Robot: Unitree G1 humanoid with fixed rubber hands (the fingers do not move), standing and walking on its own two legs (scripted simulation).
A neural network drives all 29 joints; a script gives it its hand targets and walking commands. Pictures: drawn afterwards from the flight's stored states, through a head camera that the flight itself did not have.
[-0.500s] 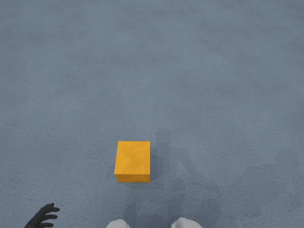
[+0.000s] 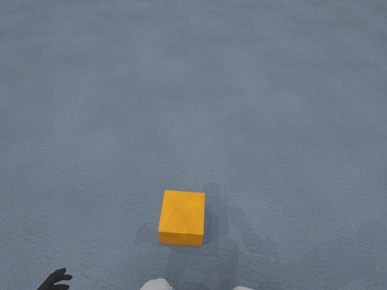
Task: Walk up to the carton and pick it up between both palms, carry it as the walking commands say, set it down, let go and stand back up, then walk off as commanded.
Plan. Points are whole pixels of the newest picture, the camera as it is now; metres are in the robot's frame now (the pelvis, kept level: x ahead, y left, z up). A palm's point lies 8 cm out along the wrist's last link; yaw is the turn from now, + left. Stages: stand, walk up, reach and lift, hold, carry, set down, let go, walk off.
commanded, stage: walk up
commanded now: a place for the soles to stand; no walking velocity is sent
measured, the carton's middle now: (182, 218) +0.52 +0.06 -0.65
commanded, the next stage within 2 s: none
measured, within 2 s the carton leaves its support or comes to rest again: neither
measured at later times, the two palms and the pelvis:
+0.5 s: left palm out of the picture +0.07 +0.33 -0.09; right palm out of the picture +0.07 -0.33 -0.08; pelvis +0.00 +0.00 +0.00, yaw +3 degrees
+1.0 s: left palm out of the picture +0.05 +0.33 -0.10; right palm out of the picture +0.08 -0.33 -0.08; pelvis -0.01 +0.00 +0.00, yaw +4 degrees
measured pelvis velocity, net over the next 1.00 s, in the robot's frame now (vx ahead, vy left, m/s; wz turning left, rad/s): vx -0.01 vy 0.00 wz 0.07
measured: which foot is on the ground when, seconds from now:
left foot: down 0.00-1.00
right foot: down 0.00-1.00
